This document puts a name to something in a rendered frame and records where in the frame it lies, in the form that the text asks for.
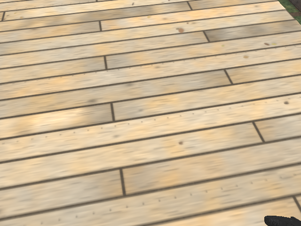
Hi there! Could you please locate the robot right hand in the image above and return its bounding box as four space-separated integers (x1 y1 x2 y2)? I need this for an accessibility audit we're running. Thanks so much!
264 216 301 226

